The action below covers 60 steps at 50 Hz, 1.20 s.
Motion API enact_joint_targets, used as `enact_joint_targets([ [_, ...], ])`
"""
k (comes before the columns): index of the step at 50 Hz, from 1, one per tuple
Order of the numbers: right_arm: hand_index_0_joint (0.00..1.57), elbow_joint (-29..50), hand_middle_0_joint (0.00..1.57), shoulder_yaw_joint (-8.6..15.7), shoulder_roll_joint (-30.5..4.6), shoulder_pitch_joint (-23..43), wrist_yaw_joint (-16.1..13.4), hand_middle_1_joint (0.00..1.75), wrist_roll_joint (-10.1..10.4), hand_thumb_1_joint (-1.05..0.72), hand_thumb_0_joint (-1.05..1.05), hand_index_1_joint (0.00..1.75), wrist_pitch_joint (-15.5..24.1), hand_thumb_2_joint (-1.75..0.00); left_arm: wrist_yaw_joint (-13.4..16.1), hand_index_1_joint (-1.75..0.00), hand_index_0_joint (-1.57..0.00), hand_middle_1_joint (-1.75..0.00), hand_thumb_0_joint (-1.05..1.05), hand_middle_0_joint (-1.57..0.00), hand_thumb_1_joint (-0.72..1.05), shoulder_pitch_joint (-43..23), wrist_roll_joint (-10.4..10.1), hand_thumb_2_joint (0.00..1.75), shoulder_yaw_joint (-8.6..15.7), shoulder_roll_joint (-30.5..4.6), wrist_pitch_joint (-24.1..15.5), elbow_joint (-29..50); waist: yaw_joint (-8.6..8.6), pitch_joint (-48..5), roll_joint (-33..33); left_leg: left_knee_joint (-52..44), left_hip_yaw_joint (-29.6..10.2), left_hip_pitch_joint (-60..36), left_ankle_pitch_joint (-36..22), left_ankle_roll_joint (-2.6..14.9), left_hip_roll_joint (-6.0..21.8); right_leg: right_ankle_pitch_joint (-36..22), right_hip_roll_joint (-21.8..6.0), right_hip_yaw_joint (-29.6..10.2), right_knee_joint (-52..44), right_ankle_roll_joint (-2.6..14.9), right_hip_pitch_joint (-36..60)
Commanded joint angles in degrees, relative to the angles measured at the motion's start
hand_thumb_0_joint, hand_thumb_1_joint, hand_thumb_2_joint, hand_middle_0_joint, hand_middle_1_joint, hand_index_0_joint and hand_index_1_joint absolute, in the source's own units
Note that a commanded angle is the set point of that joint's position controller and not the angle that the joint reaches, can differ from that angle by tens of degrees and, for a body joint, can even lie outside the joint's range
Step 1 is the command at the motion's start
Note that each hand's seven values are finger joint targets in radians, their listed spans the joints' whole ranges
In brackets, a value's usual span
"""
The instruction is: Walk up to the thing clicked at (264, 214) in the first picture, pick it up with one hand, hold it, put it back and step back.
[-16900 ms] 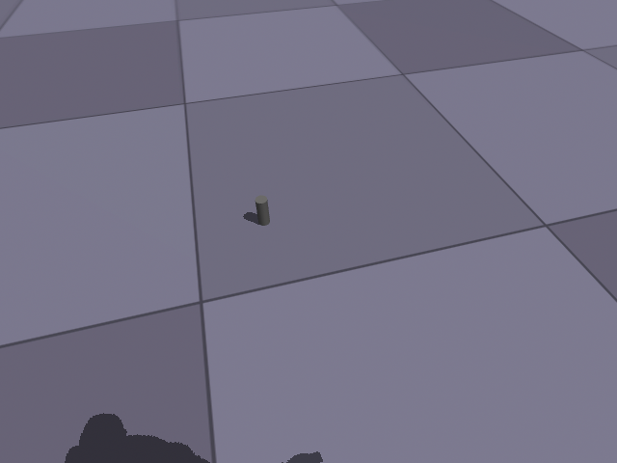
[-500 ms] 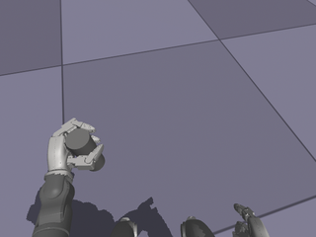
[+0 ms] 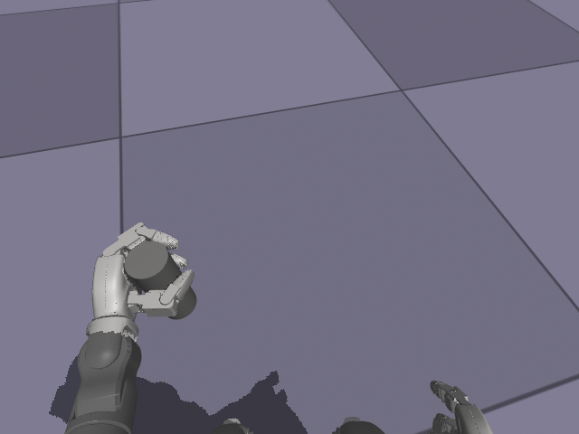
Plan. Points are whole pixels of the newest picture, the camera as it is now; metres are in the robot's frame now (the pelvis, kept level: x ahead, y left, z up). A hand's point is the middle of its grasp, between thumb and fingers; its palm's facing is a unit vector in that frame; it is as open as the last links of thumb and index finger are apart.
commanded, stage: hold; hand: left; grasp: from the side
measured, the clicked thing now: (165, 283) +0.33 +0.18 +0.01
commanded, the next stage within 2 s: none
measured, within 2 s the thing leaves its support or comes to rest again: neither
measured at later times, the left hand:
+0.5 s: hand (162, 266) +0.34 +0.17 +0.06, palm faces +0.09 -1.00 -0.02, open 7.5 cm
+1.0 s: hand (168, 266) +0.33 +0.16 +0.07, palm faces +0.09 -1.00 -0.01, open 7.5 cm
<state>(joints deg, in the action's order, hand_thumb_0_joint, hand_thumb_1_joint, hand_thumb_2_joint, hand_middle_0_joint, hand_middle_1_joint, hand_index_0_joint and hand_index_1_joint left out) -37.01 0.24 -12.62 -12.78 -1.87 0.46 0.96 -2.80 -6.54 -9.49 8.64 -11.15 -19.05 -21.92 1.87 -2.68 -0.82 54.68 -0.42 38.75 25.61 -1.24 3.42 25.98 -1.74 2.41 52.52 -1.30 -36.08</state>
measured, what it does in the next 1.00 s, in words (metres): stands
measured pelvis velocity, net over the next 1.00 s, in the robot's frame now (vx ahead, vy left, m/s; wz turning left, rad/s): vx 0.00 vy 0.00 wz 0.00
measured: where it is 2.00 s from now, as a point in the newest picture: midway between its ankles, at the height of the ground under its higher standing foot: outside the picture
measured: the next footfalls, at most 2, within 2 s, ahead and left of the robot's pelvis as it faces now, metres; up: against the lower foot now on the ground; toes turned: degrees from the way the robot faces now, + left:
none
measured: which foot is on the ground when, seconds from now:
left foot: down 0.00-1.00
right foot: down 0.00-1.00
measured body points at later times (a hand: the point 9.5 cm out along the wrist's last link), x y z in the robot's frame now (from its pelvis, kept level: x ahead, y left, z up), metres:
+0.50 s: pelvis +0.01 +0.00 +0.01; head +0.06 +0.01 +0.46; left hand +0.33 +0.22 +0.06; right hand +0.14 -0.24 -0.10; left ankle +0.02 +0.13 -0.69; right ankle +0.00 -0.14 -0.69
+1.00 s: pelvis +0.00 +0.00 +0.02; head +0.05 +0.00 +0.47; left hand +0.32 +0.21 +0.07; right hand +0.14 -0.25 -0.09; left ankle +0.02 +0.13 -0.69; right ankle +0.00 -0.14 -0.69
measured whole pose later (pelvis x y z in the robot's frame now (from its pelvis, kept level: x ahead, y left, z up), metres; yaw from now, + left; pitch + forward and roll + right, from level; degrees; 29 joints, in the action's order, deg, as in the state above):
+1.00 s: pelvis +0.00 +0.00 +0.02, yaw +0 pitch +6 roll -1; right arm -37.6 0.7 -12.7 -12.2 -1.1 0.3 0.1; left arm -3.0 -6.6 -9.2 7.9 -9.9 -19.1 -23.2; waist 1.5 -0.8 -0.8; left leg 47.3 0.1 30.2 22.9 -1.5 3.2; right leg 23.6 -1.8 2.2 45.9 -1.1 -28.1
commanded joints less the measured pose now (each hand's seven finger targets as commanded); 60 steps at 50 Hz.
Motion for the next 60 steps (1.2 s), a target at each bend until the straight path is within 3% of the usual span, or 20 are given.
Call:
enact_joint_targets([
  [1,0.20,7.2,0.20,3.3,-7.8,0.3,-0.3,0.30,0.1,-0.92,0.00,0.30,2.2,-0.90,-0.4,-1.36,-1.31,-1.36,0.00,-1.30,0.33,-15.7,-0.7,1.16,2.1,-7.2,-5.1,15.7,-0.15,-18.9,-2.3,-8.2,0.4,-13.0,-17.4,1.14,-2.2,-19.7,2.3,0.1,-7.4,1.63,8.4],
  [6,0.20,6.7,0.20,3.2,-7.4,0.1,-0.1,0.30,0.0,-0.93,0.00,0.30,1.8,-0.90,0.0,-1.35,-1.31,-1.35,0.00,-1.29,0.33,-13.5,-0.3,1.15,3.1,-7.7,-4.8,13.3,-0.55,-16.8,-0.6,-9.1,0.5,-12.4,-17.0,1.25,-2.3,-19.6,2.4,0.2,-8.5,1.46,9.8],
  [19,0.20,7.1,0.20,3.4,-7.9,0.8,0.1,0.30,0.1,-0.91,0.00,0.30,1.6,-0.90,0.0,-1.36,-1.31,-1.37,0.00,-1.29,0.41,-15.4,-0.3,1.19,1.3,-6.3,-4.8,15.1,0.04,-16.0,-1.6,-11.7,0.2,-16.3,-17.8,0.84,-2.1,-19.3,2.7,0.8,-9.9,1.68,10.7],
  [21,0.20,6.7,0.20,3.3,-7.5,0.4,0.2,0.30,0.1,-0.91,0.00,0.30,1.4,-0.90,0.0,-1.36,-1.31,-1.37,0.00,-1.29,0.42,-14.1,-0.5,1.19,2.6,-7.1,-4.4,13.6,-0.37,-15.6,-1.0,-11.8,0.2,-15.1,-17.3,1.00,-2.2,-19.3,2.6,0.6,-10.5,1.53,11.8],
  [24,0.20,7.0,0.20,3.0,-7.1,0.8,0.2,0.30,0.1,-0.91,0.00,0.30,1.4,-0.90,0.0,-1.35,-1.30,-1.36,0.00,-1.28,0.39,-15.3,-0.4,1.17,1.0,-6.0,-4.4,14.7,-0.15,-14.8,-1.1,-12.2,0.7,-15.4,-16.5,1.00,-2.3,-18.9,2.4,0.4,-11.3,1.41,11.9],
  [26,0.20,6.4,0.20,3.3,-7.5,0.5,0.3,0.30,0.1,-0.91,0.00,0.30,1.5,-0.90,0.2,-1.36,-1.31,-1.37,0.00,-1.29,0.41,-12.6,-0.4,1.19,2.3,-6.5,-3.9,12.2,-0.40,-15.2,0.4,-12.4,0.5,-15.6,-17.5,1.12,-2.2,-19.7,2.5,0.7,-11.3,1.35,12.9],
  [27,0.20,7.3,0.20,3.3,-7.5,1.3,0.3,0.30,0.2,-0.91,0.00,0.30,1.6,-0.90,0.2,-1.36,-1.31,-1.37,0.00,-1.29,0.41,-15.8,-0.4,1.19,1.7,-6.8,-4.3,16.5,-0.74,-15.6,-1.4,-12.4,0.8,-16.1,-17.6,1.10,-2.4,-20.1,2.3,0.3,-11.6,1.35,13.0],
  [28,0.20,7.2,0.20,3.3,-7.5,1.4,0.2,0.30,0.2,-0.92,0.00,0.30,1.6,-0.90,0.0,-1.37,-1.31,-1.37,0.00,-1.30,0.39,-15.2,-0.2,1.19,1.3,-6.5,-4.4,15.2,-0.13,-15.2,-0.5,-12.5,0.7,-16.5,-17.8,1.16,-2.4,-20.3,2.3,0.4,-11.5,1.30,13.0],
  [31,0.20,7.1,0.20,3.0,-7.1,1.2,0.3,0.30,0.3,-0.91,0.00,0.30,1.5,-0.90,0.1,-1.35,-1.30,-1.36,0.00,-1.28,0.41,-15.4,-0.4,1.18,1.7,-6.7,-4.2,16.9,-1.03,-16.7,-1.6,-12.7,0.7,-17.5,-19.4,0.92,-2.3,-21.3,2.4,0.4,-11.7,1.40,14.0],
  [32,0.20,7.1,0.20,3.2,-7.4,1.1,0.2,0.30,0.1,-0.91,0.00,0.30,1.5,-0.90,0.0,-1.36,-1.30,-1.37,0.00,-1.29,0.40,-15.8,-0.4,1.19,0.6,-5.5,-4.0,14.8,0.05,-14.8,0.0,-12.8,0.7,-16.7,-18.2,1.15,-2.3,-20.6,2.5,0.5,-12.1,1.22,13.5],
  [34,0.20,6.5,0.20,3.3,-7.5,1.2,0.3,0.30,0.2,-0.91,0.00,0.30,1.6,-0.90,0.2,-1.37,-1.30,-1.37,0.00,-1.29,0.41,-13.5,-0.5,1.21,2.6,-6.3,-3.7,11.8,-0.43,-13.3,0.8,-13.0,0.9,-15.7,-18.1,1.30,-2.4,-21.0,2.3,0.4,-12.2,1.13,13.2],
  [38,0.20,7.2,0.20,3.2,-7.4,1.9,0.3,0.30,0.2,-0.91,0.00,0.30,1.5,-0.90,-0.5,-1.37,-1.30,-1.37,0.00,-1.29,0.40,-15.6,-0.5,1.19,1.1,-5.7,-4.4,14.8,-0.31,-15.1,0.0,-12.9,1.0,-17.4,-18.8,1.38,-2.5,-21.5,2.0,0.1,-12.6,1.08,14.2],
  [39,0.20,6.8,0.20,3.4,-7.4,1.3,0.3,0.30,0.2,-0.91,0.00,0.30,1.4,-0.90,-0.3,-1.36,-1.29,-1.36,0.00,-1.28,0.40,-13.7,-0.4,1.19,2.7,-6.9,-4.3,13.5,-0.81,-15.4,0.4,-13.2,0.9,-17.2,-19.1,1.37,-2.5,-21.7,2.2,0.3,-12.5,1.10,14.7],
  [40,0.20,7.1,0.20,3.2,-7.2,1.8,0.5,0.30,0.3,-0.91,0.00,0.30,1.4,-0.90,-0.3,-1.34,-1.28,-1.35,0.00,-1.27,0.42,-11.4,-0.3,1.18,2.0,-6.0,-4.1,12.8,-1.29,-14.6,-0.2,-13.4,1.2,-17.3,-19.1,1.21,-2.5,-21.6,2.1,0.3,-12.6,1.19,14.6],
  [44,0.20,6.9,0.20,3.3,-7.5,1.5,0.5,0.30,0.1,-0.91,0.00,0.30,1.4,-0.90,-0.2,-1.37,-1.30,-1.37,0.00,-1.29,0.42,-15.4,-0.5,1.21,1.2,-5.1,-4.7,12.9,0.03,-14.2,0.6,-13.1,0.8,-17.4,-19.5,1.40,-2.2,-21.9,2.2,0.4,-12.4,1.18,13.4],
  [45,0.20,6.8,0.20,3.3,-7.5,1.7,0.5,0.30,0.1,-0.91,0.00,0.30,1.5,-0.90,-0.1,-1.36,-1.29,-1.36,0.00,-1.28,0.44,-16.3,-0.4,1.21,2.8,-6.8,-5.0,13.3,-0.36,-13.5,0.2,-13.4,0.9,-16.8,-18.5,1.36,-2.3,-21.0,2.1,0.3,-12.5,1.19,13.1],
  [48,0.20,6.6,0.20,3.3,-7.3,1.7,0.5,0.30,-0.2,-0.91,0.00,0.30,1.5,-0.90,-0.7,-1.35,-1.29,-1.36,0.00,-1.28,0.43,-16.0,-0.3,1.19,1.0,-5.1,-5.3,12.5,0.10,-14.0,0.0,-13.2,1.0,-17.2,-17.5,1.37,-2.4,-20.4,2.0,0.1,-12.7,1.08,13.0],
  [51,0.20,6.5,0.20,3.4,-7.6,1.9,0.4,0.30,-0.1,-0.91,0.00,0.30,1.5,-0.90,-0.7,-1.35,-1.29,-1.36,0.00,-1.28,0.45,-17.4,-0.4,1.20,3.0,-7.3,-5.8,12.3,-0.30,-14.9,-0.7,-13.4,1.1,-17.1,-16.5,1.41,-2.6,-19.5,1.9,0.0,-13.0,1.13,13.1],
  [59,0.20,7.2,0.20,3.1,-7.3,2.6,0.3,0.30,0.2,-0.91,0.00,0.30,1.6,-0.90,-0.9,-1.36,-1.30,-1.37,0.00,-1.29,0.45,-15.0,-0.8,1.21,1.0,-5.1,-5.9,12.7,-0.47,-14.4,0.6,-14.0,1.3,-17.0,-16.4,1.35,-2.7,-19.6,1.9,0.0,-13.5,1.12,14.1],
  [60,0.20,7.1,0.20,3.2,-7.5,2.4,0.2,0.30,0.2,-0.91,0.00,0.30,1.7,-0.90,-0.7,-1.35,-1.30,-1.36,0.00,-1.29,0.43,-16.5,-0.8,1.20,2.4,-6.6,-6.1,14.0,-0.83,-14.4,0.3,-14.1,1.2,-17.0,-15.9,1.27,-2.6,-18.8,1.9,0.0,-13.7,1.22,14.1],
])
